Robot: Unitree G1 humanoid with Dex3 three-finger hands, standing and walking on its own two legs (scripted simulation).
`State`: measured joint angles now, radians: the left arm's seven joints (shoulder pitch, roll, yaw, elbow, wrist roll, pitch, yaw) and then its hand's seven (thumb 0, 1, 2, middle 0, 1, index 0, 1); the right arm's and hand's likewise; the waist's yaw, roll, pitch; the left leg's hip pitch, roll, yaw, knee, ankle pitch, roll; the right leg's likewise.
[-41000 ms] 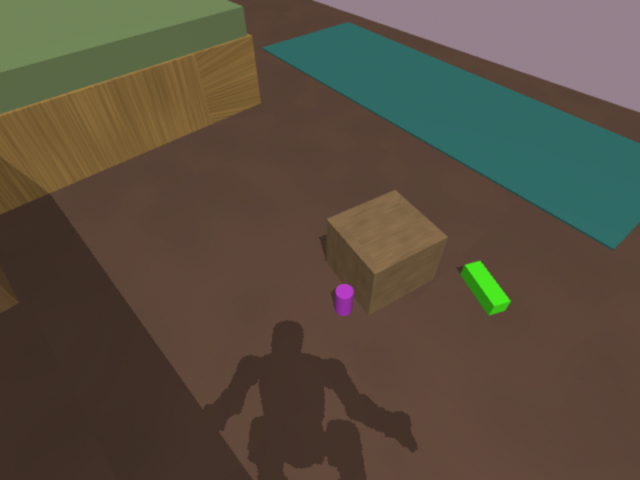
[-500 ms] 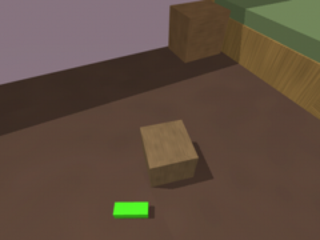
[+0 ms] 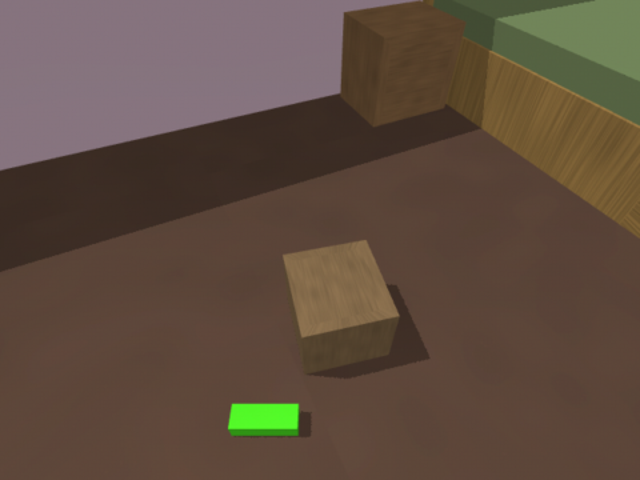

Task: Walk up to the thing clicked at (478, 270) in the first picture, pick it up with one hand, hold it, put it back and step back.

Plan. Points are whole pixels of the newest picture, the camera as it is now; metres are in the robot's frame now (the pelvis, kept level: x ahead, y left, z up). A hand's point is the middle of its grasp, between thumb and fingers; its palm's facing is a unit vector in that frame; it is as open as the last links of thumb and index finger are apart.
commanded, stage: stand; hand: left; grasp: from above
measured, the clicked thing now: (265, 419) +0.44 +0.20 -0.75
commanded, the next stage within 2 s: rise first in 0.28 s
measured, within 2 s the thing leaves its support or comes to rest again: neither
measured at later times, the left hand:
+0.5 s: hand out of the picture +0.11 +0.25 -0.16, palm faces +0.04 -0.94 -0.33, open 7.8 cm
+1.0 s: hand out of the picture +0.14 +0.26 -0.21, palm faces -0.10 -0.91 -0.41, open 13.9 cm
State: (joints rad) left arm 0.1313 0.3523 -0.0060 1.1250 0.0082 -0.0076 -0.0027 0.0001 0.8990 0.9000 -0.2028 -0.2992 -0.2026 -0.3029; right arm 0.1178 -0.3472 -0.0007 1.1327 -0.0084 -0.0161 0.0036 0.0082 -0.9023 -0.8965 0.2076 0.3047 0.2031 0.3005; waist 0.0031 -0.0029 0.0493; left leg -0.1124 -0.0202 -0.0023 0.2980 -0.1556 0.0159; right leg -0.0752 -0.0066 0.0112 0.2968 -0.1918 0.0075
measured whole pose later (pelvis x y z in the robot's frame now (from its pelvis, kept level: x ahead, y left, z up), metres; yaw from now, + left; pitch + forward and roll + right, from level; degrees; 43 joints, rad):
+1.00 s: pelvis +0.00 +0.00 -0.07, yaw +0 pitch +15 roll -1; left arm 0.19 0.33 0.14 0.59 0.17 0.19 -0.01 -0.01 -0.47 1.01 -0.07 -1.05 -0.06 -1.06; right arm 0.23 -0.24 -0.03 0.59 0.02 -0.09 -0.03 0.01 -0.90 -0.90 0.21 0.30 0.20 0.30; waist -0.02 0.00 -0.10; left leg -0.80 0.00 -0.02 1.00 -0.48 0.01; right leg -0.74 0.02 -0.01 0.97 -0.50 0.00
